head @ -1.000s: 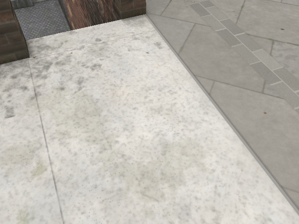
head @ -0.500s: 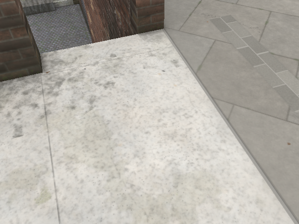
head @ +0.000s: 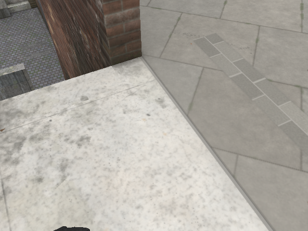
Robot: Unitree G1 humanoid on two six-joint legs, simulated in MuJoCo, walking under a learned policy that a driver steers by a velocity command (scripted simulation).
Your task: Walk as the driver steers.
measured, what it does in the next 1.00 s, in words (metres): walks ahead, turning left: right foot, then left foot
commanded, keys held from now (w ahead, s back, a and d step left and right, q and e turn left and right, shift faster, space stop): w+shift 0.14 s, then w+q+shift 0.72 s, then q+shift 0.14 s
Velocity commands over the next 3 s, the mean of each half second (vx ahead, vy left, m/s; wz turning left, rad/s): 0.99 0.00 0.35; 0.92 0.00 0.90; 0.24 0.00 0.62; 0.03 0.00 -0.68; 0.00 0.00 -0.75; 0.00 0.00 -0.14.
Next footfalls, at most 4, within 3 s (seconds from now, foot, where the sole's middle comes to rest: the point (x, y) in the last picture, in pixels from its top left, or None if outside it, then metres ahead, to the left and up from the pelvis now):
0.14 right None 0.36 -0.08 -0.77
0.60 left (132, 173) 0.77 0.09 -0.77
1.02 right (121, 103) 1.23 0.14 -0.77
1.36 left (79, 128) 1.07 0.37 -0.77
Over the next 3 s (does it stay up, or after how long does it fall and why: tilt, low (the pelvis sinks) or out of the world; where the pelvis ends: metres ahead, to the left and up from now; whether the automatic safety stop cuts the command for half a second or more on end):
stays up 1.08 0.22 0.00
